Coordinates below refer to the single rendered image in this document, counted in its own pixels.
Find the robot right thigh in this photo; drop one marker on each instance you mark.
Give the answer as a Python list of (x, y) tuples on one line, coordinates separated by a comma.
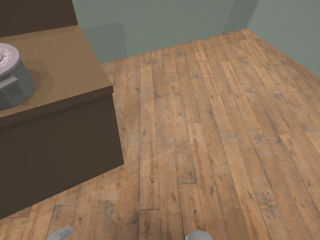
[(198, 235)]

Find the robot left hand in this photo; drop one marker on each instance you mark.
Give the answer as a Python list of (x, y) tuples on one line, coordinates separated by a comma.
[(61, 234)]

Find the pot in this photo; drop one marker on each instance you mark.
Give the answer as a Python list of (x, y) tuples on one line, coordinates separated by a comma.
[(15, 87)]

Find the table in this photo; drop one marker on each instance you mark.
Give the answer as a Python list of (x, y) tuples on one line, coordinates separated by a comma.
[(66, 132)]

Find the lid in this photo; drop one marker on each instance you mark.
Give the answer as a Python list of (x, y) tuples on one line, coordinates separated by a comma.
[(9, 58)]

